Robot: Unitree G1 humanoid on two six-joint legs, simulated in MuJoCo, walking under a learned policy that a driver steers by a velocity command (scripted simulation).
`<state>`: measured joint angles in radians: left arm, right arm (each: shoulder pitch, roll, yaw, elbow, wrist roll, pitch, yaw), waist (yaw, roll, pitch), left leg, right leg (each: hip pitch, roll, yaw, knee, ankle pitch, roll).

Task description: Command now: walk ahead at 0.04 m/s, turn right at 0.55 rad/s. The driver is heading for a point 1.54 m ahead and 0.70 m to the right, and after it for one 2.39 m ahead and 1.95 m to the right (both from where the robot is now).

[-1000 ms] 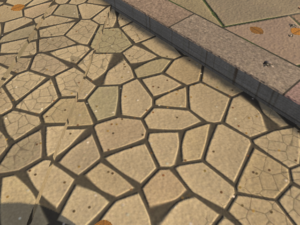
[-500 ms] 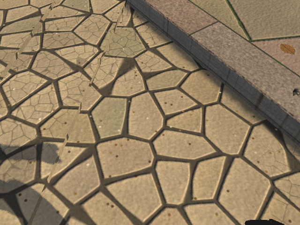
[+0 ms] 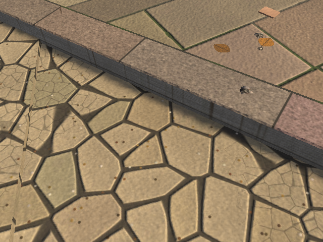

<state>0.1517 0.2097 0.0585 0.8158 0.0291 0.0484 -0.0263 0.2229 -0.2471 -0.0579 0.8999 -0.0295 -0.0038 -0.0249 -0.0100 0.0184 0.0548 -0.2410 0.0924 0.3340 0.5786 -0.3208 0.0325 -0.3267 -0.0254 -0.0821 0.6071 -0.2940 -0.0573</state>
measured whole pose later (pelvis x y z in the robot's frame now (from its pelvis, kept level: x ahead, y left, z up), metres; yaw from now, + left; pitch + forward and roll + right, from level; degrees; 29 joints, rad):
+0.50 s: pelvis +0.00 +0.02 +0.01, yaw -17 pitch +1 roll +0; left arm 0.21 0.29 0.09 0.79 0.01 0.05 -0.01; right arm 0.15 -0.26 -0.04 0.76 -0.01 0.03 -0.04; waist 0.03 -0.03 0.05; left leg -0.27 -0.04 -0.04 0.54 -0.35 0.00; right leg -0.34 0.13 0.18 0.49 -0.16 -0.04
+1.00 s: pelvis -0.03 +0.01 +0.00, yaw -34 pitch +0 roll +0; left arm 0.14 0.28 0.05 0.72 0.02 0.05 -0.03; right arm 0.22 -0.31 -0.06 0.75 -0.02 0.04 -0.01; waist -0.02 0.05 0.08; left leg -0.32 0.09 0.13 0.75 -0.47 -0.02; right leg -0.24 0.05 -0.02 0.55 -0.30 -0.05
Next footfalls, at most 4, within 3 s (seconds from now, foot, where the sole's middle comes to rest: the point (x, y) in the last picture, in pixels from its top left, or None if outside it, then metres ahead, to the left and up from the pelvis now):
0.50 left None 0.07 0.10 -0.76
0.96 right None -0.05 -0.08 -0.76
1.54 left None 0.22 -0.01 -0.76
2.08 right None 0.16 -0.18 -0.76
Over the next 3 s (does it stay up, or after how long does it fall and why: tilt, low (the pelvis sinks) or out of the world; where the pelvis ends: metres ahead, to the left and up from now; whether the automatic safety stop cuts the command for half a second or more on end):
stays up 0.33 -0.28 0.02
